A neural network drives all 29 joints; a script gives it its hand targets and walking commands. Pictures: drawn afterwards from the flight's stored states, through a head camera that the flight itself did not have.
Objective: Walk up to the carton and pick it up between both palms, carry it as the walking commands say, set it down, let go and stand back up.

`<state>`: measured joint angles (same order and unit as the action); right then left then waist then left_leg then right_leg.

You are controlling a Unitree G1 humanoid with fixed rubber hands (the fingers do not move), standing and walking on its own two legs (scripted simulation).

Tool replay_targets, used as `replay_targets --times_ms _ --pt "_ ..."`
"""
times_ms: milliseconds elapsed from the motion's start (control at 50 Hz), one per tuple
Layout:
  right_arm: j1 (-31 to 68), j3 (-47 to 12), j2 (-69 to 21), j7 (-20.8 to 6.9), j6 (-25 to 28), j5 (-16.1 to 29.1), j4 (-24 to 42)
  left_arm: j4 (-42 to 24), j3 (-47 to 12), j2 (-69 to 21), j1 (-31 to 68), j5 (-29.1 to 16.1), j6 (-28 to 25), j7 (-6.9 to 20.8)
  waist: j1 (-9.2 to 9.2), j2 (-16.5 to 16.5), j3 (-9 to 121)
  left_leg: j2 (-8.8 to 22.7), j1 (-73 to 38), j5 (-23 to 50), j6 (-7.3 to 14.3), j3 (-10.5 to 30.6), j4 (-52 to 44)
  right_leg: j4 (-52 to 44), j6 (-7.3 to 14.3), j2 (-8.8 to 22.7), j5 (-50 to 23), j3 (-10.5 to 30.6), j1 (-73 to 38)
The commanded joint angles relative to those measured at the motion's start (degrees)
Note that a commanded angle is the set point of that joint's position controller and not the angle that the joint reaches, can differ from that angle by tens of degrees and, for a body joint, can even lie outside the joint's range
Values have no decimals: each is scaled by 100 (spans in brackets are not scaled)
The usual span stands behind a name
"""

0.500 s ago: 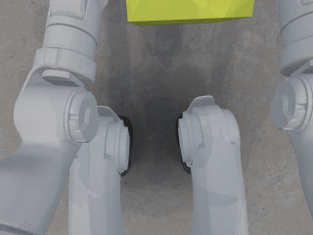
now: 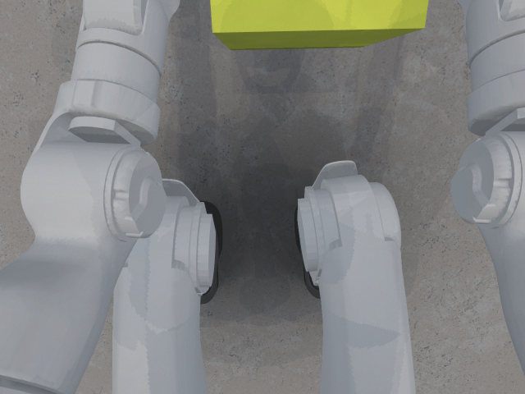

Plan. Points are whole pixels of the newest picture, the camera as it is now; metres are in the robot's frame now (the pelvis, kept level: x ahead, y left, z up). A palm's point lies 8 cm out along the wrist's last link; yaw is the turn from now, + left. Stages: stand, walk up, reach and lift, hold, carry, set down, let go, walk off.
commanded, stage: set down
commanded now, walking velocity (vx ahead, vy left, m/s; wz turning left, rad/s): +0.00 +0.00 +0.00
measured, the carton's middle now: out of the picture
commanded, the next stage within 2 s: none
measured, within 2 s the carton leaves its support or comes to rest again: neither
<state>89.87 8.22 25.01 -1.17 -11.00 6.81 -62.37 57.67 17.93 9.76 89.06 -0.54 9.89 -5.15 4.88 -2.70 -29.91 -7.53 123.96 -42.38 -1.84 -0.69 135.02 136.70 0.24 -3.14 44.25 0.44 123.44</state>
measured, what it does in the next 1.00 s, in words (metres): stands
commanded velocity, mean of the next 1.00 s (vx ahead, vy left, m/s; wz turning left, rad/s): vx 0.00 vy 0.00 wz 0.00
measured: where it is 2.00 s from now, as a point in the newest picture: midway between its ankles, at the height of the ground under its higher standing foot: (261, 264)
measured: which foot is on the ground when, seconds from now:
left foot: down 0.00-1.00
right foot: down 0.00-1.00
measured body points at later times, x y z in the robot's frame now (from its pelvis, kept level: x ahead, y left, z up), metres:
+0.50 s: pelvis +0.00 +0.00 +0.00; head +0.37 -0.04 +0.23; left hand +0.58 +0.06 -0.18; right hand +0.55 -0.25 -0.17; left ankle +0.08 +0.11 -0.31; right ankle +0.07 -0.11 -0.31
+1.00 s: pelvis -0.02 -0.01 +0.01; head +0.36 -0.04 +0.24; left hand +0.58 +0.09 -0.15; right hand +0.56 -0.26 -0.14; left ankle +0.08 +0.11 -0.31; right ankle +0.07 -0.11 -0.31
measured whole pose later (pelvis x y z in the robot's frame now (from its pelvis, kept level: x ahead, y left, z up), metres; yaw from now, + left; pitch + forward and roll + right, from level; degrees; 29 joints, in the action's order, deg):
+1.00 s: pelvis -0.02 -0.01 +0.01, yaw +0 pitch +31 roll +2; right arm 92.9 7.2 26.7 1.8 -8.8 10.9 -64.5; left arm 59.4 6.5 19.5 91.2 -10.3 10.9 -7.6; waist 4.9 -1.2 -30.1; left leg -5.7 124.7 -38.4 -2.5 -0.2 132.1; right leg 134.0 2.2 -2.1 40.0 -1.3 124.7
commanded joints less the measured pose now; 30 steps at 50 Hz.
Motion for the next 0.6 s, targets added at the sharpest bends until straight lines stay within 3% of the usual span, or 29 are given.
replay_targets --times_ms 0,20,40,60,80,100,120,140,160,180,200,240,260,280,300,320,340,360,380,400,420,440,460,480,500,520,540,560,580 --pt "2813 -1511 -5344 -1471 88 440 1096 -486 -1748 -4284 2398 -177 26 1119 -213 384 5455 -255 -2660 3294 419 -136 -779 -1330 18 -255 -4214 137 -2824" --pt "2713 -1471 -5064 -1458 89 479 967 -445 -1877 -4280 2465 -312 53 1081 211 254 5549 -182 -2808 3128 368 -43 -778 -1289 30 -251 -3988 -15 -2696" --pt "2727 -1372 -5031 -1397 98 398 804 -578 -1803 -4314 2631 -255 12 1077 40 133 5638 -226 -2735 3148 297 -110 -771 -1257 50 -213 -3985 20 -2758" --pt "2771 -1363 -4990 -1413 97 358 893 -485 -1785 -4313 2590 -317 0 1105 205 269 5626 -197 -2806 3232 355 -48 -717 -1350 51 -219 -4014 31 -2773" --pt "2663 -1132 -4980 -1404 98 305 892 -417 -1688 -4133 2391 -229 65 1072 98 159 5460 -244 -2821 3229 312 -36 -829 -1213 26 -240 -3950 -31 -2612" --pt "2518 -1224 -4731 -1382 118 303 791 -152 -1607 -4148 2284 -206 62 1047 51 253 5367 -196 -2739 3121 316 -61 -795 -1350 78 -187 -3877 31 -2694" --pt "2440 -1133 -4696 -1353 136 184 663 -271 -1649 -4134 2277 -119 36 1051 67 89 5287 -189 -2670 3189 273 -105 -765 -1302 46 -204 -3946 29 -2572" --pt "2511 -1174 -4777 -1362 148 217 729 -320 -1616 -3968 2371 -160 -8 1043 21 330 5356 -180 -2532 3191 317 -35 -756 -1230 62 -195 -4095 75 -2754" --pt "2421 -1097 -4543 -1332 131 169 718 -440 -1573 -3907 2253 -160 -26 1020 217 200 5525 -146 -2778 3234 292 -45 -753 -1222 50 -158 -4011 5 -2753" --pt "2551 -1162 -4331 -1265 159 204 808 -344 -1495 -3640 2278 -109 -28 970 -139 123 5320 -171 -2630 3157 302 -129 -741 -1329 33 -183 -4000 136 -2780" --pt "2515 -1167 -4185 -1227 165 152 824 -469 -1554 -3474 2354 -249 -59 918 103 248 5492 -159 -2865 3267 323 -44 -731 -1317 50 -189 -4074 139 -2850" --pt "2422 -976 -3976 -1123 184 64 673 -274 -1353 -3170 2299 -108 -80 876 55 385 5439 -168 -2489 3023 286 -98 -761 -1314 13 -150 -4067 112 -3081" --pt "2427 -944 -3687 -1049 217 116 667 -504 -1473 -2873 2400 -193 -132 805 80 315 5533 -131 -2473 2981 282 -138 -755 -1401 33 -157 -4135 186 -3224" --pt "2433 -869 -3580 -1023 246 111 588 -483 -1405 -2707 2524 -165 -137 755 138 279 5718 -94 -2992 3093 260 -49 -741 -1302 -28 -160 -3934 -10 -2867" --pt "2364 -888 -3639 -1006 221 72 539 -492 -1325 -2599 2422 -108 -154 712 23 357 5362 -141 -2713 3156 325 -86 -697 -1387 14 -149 -3972 149 -2818" --pt "2326 -683 -3167 -899 253 30 507 -402 -1233 -2171 2361 -20 -150 612 48 284 5457 -115 -2867 3000 275 -135 -735 -1419 -44 -154 -3863 118 -2971" --pt "2530 -616 -2441 -734 353 -7 657 -415 -1130 -1962 2396 -143 -211 543 242 65 5765 -83 -3033 3136 231 -73 -640 -1391 18 -123 -4088 93 -3081" --pt "2253 -492 -2029 -607 411 -31 601 -349 -1081 -1268 2171 -38 -220 407 73 56 5737 -89 -3138 3272 186 -73 -733 -1309 -34 -134 -4175 74 -3030" --pt "1961 -235 -1432 -430 437 -183 348 -224 -833 -737 1954 34 -271 260 110 151 5484 -66 -3038 3252 181 -96 -729 -1418 -54 -116 -4132 60 -2939" --pt "2047 -344 -1242 -330 489 -145 507 -397 -726 -470 1987 -63 -327 222 142 473 5952 -89 -2957 3230 191 -81 -740 -1340 -63 -62 -4252 72 -3466" --pt "2010 -114 -735 -189 525 -160 518 -359 -592 96 1762 102 -349 59 21 271 5968 -80 -3125 3299 183 -71 -790 -1341 -94 -89 -4315 73 -3320" --pt "1915 21 -158 -2 565 -73 444 -512 -443 815 1661 126 -426 -166 -116 354 6191 -38 -3029 3271 143 -90 -802 -1272 -86 -61 -4485 148 -3644" --pt "2075 49 328 124 634 -104 652 -477 -350 1114 1747 42 -443 -236 -1 540 6218 -6 -2689 3178 122 -84 -745 -1241 -124 -20 -4722 200 -3873" --pt "2116 2 350 210 636 -18 440 -504 -455 1061 1879 -75 -413 -255 -21 364 6466 20 -2687 3214 87 -130 -780 -1281 -94 -22 -4840 289 -4124" --pt "2111 150 739 282 648 -2 365 -716 -702 1046 2060 -277 -407 -248 183 8 6582 41 -2547 3154 7 -121 -747 -1238 -29 18 -4966 343 -4189" --pt "2043 209 649 318 677 -72 471 -568 -691 1223 1881 -347 -423 -298 283 273 6738 47 -2935 3395 82 -44 -775 -1240 -90 -2 -4889 208 -3950" --pt "2034 168 891 355 694 -55 387 -611 -626 1260 2063 -230 -420 -337 218 -10 6736 65 -2763 3270 -14 -136 -741 -1340 -65 5 -4952 247 -3867" --pt "2332 309 1130 401 716 18 561 -585 -671 1478 2254 -408 -403 -373 351 -4 6805 113 -3130 3307 45 -91 -649 -1370 -73 9 -4639 207 -3541" --pt "2232 139 757 359 704 167 578 -915 -856 1408 2282 -585 -464 -344 161 41 6944 61 -3305 3587 45 -86 -749 -1341 -80 -19 -4648 114 -3331"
